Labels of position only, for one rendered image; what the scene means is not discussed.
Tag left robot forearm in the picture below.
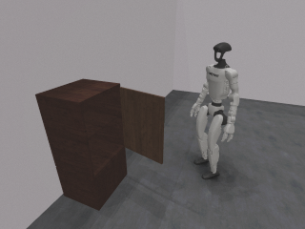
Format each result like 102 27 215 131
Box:
227 94 240 124

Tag humanoid robot torso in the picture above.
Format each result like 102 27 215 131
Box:
208 63 231 117

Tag right robot hand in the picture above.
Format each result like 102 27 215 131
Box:
190 103 201 117

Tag left robot hand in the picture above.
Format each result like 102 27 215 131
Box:
221 123 234 142

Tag left robot upper arm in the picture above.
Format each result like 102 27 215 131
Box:
225 68 239 101

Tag cupboard door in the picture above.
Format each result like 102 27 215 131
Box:
119 87 165 164

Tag right robot forearm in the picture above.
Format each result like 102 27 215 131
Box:
196 86 209 105

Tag right robot upper arm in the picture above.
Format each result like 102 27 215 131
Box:
203 64 214 90

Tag robot right shin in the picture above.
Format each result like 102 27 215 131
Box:
197 137 208 159

